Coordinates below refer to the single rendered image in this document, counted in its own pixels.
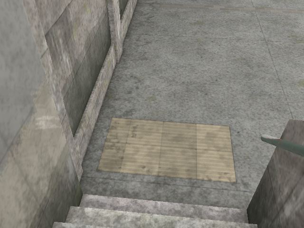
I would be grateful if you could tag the stairs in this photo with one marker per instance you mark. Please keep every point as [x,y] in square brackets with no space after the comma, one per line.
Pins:
[112,212]

